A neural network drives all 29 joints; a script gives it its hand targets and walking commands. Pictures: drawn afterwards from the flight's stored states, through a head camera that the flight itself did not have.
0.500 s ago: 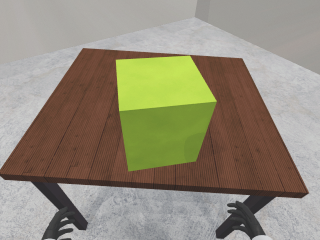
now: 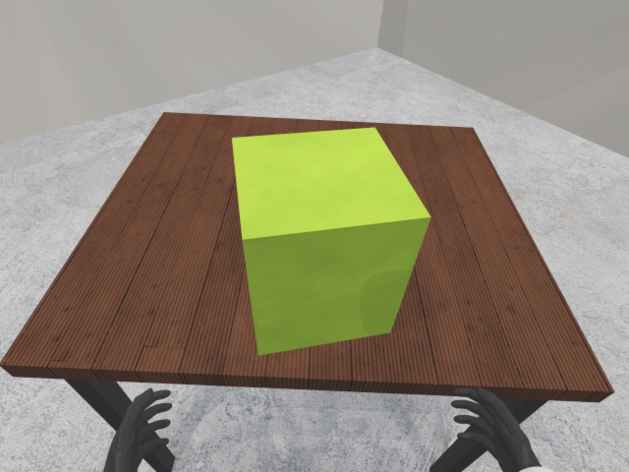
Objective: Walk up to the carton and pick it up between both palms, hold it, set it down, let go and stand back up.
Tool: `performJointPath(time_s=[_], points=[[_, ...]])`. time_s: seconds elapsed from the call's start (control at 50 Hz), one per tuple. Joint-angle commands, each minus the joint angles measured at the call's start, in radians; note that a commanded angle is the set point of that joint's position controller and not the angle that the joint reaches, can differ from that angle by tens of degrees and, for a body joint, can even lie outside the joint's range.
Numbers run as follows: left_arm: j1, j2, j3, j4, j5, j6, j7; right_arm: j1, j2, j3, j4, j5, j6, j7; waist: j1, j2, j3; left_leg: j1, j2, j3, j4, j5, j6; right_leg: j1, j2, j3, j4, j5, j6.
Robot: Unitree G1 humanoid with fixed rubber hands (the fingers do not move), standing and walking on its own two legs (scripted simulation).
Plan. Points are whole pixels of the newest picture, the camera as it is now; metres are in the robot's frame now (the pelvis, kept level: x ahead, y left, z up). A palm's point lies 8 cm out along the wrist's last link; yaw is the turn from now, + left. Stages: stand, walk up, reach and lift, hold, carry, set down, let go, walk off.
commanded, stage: reach and lift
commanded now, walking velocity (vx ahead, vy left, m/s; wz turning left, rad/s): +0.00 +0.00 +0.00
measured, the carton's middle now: (316, 241) +0.42 +0.02 +0.07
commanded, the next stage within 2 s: none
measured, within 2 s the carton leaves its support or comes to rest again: neither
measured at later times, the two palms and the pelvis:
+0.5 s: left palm (157, 440) +0.16 +0.18 +0.03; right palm (533, 445) +0.17 -0.23 +0.02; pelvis -0.04 -0.01 +0.00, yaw -1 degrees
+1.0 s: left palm (150, 353) +0.22 +0.20 +0.09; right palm (507, 347) +0.26 -0.21 +0.07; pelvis -0.01 -0.01 +0.00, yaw -2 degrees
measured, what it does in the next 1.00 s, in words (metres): stands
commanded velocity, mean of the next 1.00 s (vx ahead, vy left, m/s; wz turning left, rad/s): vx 0.00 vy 0.00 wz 0.00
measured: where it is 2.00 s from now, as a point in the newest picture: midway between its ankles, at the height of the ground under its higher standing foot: outside the picture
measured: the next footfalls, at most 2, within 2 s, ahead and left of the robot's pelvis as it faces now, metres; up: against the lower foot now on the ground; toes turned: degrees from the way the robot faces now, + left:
none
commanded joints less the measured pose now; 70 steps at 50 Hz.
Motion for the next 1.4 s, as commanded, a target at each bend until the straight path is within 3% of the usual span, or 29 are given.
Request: performJointPath(time_s=[0.0, 0.04, 0.12, 0.18, 0.24, 0.3, 0.4, 0.52, 0.58, 0.6, 0.64, 0.78, 0.9, 1.0, 1.08, 1.22, 1.26, 1.36, 1.38], points=[[-0.008, 0.035, 0.007, -0.224, 0.007, -0.009, 0.022, -0.034, -0.159, -0.071, -0.211, 0.038, -0.006, 0.012, -0.001, 0.024, -0.050, 0.134, -0.064, 0.015, 0.019, 0.397, -0.022, -0.107, 0.051, 0.008, -0.062, 0.142, -0.042], [-0.002, 0.020, 0.004, -0.262, 0.011, -0.001, 0.030, -0.016, -0.158, -0.074, -0.238, 0.058, 0.014, 0.016, 0.001, 0.029, -0.018, 0.134, -0.063, 0.013, 0.012, 0.381, -0.026, -0.136, 0.052, 0.008, -0.066, 0.125, -0.045], [0.009, 0.026, 0.008, -0.330, 0.001, -0.027, 0.041, 0.027, -0.140, -0.063, -0.329, 0.074, 0.027, 0.009, 0.001, -0.014, -0.030, 0.121, -0.065, 0.019, 0.008, 0.340, -0.007, -0.120, 0.039, 0.027, -0.063, 0.150, -0.034], [-0.014, 0.022, 0.001, -0.340, -0.002, -0.036, 0.052, 0.016, -0.136, -0.080, -0.366, 0.079, 0.038, 0.009, 0.006, 0.003, -0.006, 0.091, -0.063, 0.024, -0.007, 0.242, 0.001, -0.141, 0.032, 0.039, -0.064, 0.064, -0.036], [-0.061, 0.026, -0.018, -0.340, -0.025, -0.041, 0.066, -0.025, -0.104, -0.086, -0.434, 0.077, 0.051, -0.002, 0.009, -0.034, 0.037, 0.011, -0.062, 0.034, -0.034, 0.088, 0.028, -0.166, 0.017, 0.050, -0.061, -0.026, -0.029], [-0.130, 0.017, -0.042, -0.385, -0.053, -0.033, 0.087, -0.080, -0.110, -0.109, -0.492, 0.083, 0.067, -0.005, 0.007, -0.021, 0.009, -0.019, -0.055, 0.032, -0.047, -0.021, 0.036, -0.185, 0.012, 0.051, -0.044, -0.101, -0.030], [-0.214, 0.013, -0.056, -0.412, -0.087, -0.010, 0.108, -0.146, -0.117, -0.117, -0.531, 0.096, 0.094, -0.023, 0.006, -0.031, -0.037, -0.010, -0.050, 0.030, -0.038, -0.067, 0.045, -0.209, 0.014, 0.054, -0.020, -0.147, -0.023], [-0.249, -0.021, -0.017, -0.433, -0.063, 0.062, 0.115, -0.195, -0.125, -0.089, -0.501, 0.133, 0.123, -0.034, 0.027, -0.051, -0.055, 0.029, -0.052, 0.032, -0.031, 0.002, 0.046, -0.172, 0.024, 0.063, -0.012, -0.084, -0.021], [-0.279, -0.025, -0.002, -0.447, -0.050, 0.096, 0.106, -0.237, -0.130, -0.079, -0.504, 0.156, 0.138, -0.047, 0.022, -0.061, -0.062, 0.039, -0.056, 0.032, -0.035, 0.014, 0.051, -0.157, 0.025, 0.070, -0.017, -0.075, -0.019], [-0.303, -0.027, 0.009, -0.475, -0.041, 0.113, 0.112, -0.262, -0.143, -0.079, -0.505, 0.166, 0.146, -0.046, 0.032, -0.029, -0.060, 0.047, -0.058, 0.032, -0.037, 0.034, 0.044, -0.166, 0.028, 0.065, -0.012, -0.065, -0.023], [-0.334, -0.033, 0.007, -0.487, -0.038, 0.149, 0.110, -0.295, -0.135, -0.079, -0.495, 0.172, 0.167, -0.054, 0.021, -0.021, -0.033, 0.042, -0.058, 0.032, -0.032, 0.037, 0.041, -0.180, 0.026, 0.070, -0.023, -0.064, -0.023], [-0.388, -0.030, 0.036, -0.618, -0.065, 0.248, 0.090, -0.398, -0.178, -0.077, -0.608, 0.196, 0.208, -0.099, 0.009, -0.018, -0.144, 0.129, -0.064, 0.034, 0.007, 0.185, 0.017, -0.144, 0.044, 0.059, -0.002, 0.107, -0.015], [-0.356, -0.005, 0.088, -0.727, -0.075, 0.323, 0.060, -0.427, -0.221, -0.054, -0.641, 0.238, 0.241, -0.143, 0.011, -0.018, -0.223, 0.214, -0.073, 0.022, 0.053, 0.404, -0.004, -0.100, 0.060, 0.049, 0.014, 0.327, -0.006], [-0.370, -0.014, 0.115, -0.761, -0.070, 0.394, 0.041, -0.471, -0.242, -0.046, -0.620, 0.260, 0.288, -0.170, -0.005, -0.012, -0.220, 0.242, -0.071, 0.011, 0.060, 0.477, -0.017, -0.088, 0.067, 0.043, 0.008, 0.387, -0.008], [-0.416, -0.018, 0.124, -0.795, -0.063, 0.462, 0.041, -0.536, -0.277, -0.036, -0.613, 0.290, 0.323, -0.170, -0.004, 0.004, -0.218, 0.262, -0.065, 0.002, 0.059, 0.497, -0.027, -0.092, 0.072, 0.037, -0.001, 0.381, -0.018], [-0.613, 0.012, 0.151, -0.756, -0.086, 0.544, 0.039, -0.743, -0.296, -0.055, -0.627, 0.282, 0.395, -0.183, -0.013, -0.041, -0.243, 0.183, -0.064, 0.016, 0.027, 0.333, 0.000, -0.096, 0.059, 0.046, 0.011, 0.317, 0.000], [-0.659, 0.020, 0.171, -0.739, -0.082, 0.568, 0.041, -0.786, -0.296, -0.044, -0.586, 0.294, 0.421, -0.185, -0.004, -0.033, -0.243, 0.166, -0.060, 0.019, 0.022, 0.309, 0.006, -0.100, 0.059, 0.045, 0.014, 0.280, -0.003], [-0.781, 0.053, 0.203, -0.720, -0.083, 0.624, 0.051, -0.914, -0.327, -0.025, -0.538, 0.335, 0.453, -0.192, -0.002, 0.003, -0.341, 0.166, -0.059, 0.014, 0.052, 0.347, -0.001, -0.081, 0.057, 0.050, 0.046, 0.344, 0.005], [-0.761, 0.045, 0.209, -0.707, -0.079, 0.632, 0.048, -0.908, -0.318, -0.011, -0.514, 0.339, 0.459, -0.194, -0.001, -0.016, -0.337, 0.170, -0.059, 0.016, 0.052, 0.361, 0.004, -0.073, 0.059, 0.049, 0.045, 0.358, 0.006]])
